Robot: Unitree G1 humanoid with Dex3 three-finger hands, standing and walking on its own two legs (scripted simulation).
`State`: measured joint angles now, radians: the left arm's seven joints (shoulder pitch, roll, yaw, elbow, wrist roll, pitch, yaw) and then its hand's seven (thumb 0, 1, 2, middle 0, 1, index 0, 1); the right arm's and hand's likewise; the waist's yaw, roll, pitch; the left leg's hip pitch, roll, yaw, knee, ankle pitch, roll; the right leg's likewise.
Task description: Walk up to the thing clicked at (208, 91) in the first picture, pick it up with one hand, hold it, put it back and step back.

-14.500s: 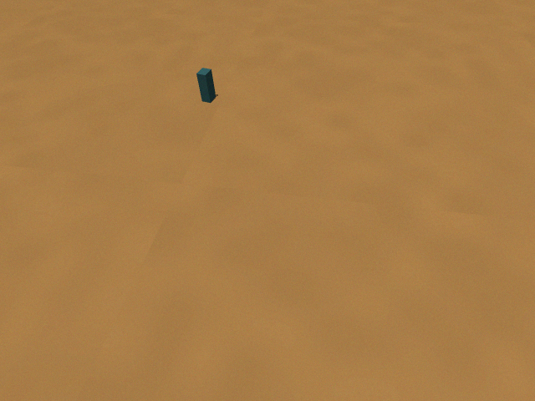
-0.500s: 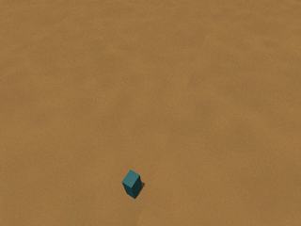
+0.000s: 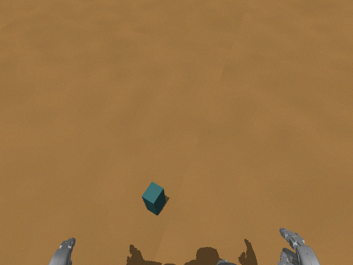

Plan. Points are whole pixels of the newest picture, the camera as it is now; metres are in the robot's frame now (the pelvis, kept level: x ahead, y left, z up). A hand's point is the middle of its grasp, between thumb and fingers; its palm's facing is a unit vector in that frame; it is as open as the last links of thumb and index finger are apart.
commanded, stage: go down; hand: left
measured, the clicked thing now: (154, 199) +0.48 +0.14 -0.64
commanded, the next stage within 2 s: none
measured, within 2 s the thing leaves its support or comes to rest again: neither
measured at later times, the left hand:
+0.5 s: hand out of the picture +0.15 +0.25 -0.14, palm faces +0.05 -0.94 -0.34, open 16.6 cm
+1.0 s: hand (90, 227) +0.26 +0.28 -0.21, palm faces +0.05 -0.97 -0.23, open 16.8 cm
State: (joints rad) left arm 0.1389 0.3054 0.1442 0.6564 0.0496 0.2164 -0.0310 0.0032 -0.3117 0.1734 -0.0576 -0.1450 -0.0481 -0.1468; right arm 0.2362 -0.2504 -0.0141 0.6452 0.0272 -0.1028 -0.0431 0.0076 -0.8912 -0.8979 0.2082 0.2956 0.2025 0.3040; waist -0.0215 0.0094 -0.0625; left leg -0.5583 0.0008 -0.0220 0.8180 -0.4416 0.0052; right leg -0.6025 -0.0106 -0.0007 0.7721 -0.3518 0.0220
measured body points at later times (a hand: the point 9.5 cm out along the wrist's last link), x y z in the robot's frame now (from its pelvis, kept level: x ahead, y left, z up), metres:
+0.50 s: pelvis +0.00 +0.00 -0.04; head +0.07 +0.02 +0.40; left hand +0.14 +0.30 -0.12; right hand +0.17 -0.24 -0.12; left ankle -0.02 +0.11 -0.71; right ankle +0.02 -0.14 -0.70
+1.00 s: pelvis -0.05 -0.01 -0.14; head +0.08 +0.02 +0.29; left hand +0.25 +0.33 -0.19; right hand +0.12 -0.28 -0.22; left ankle -0.02 +0.11 -0.70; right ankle +0.02 -0.14 -0.70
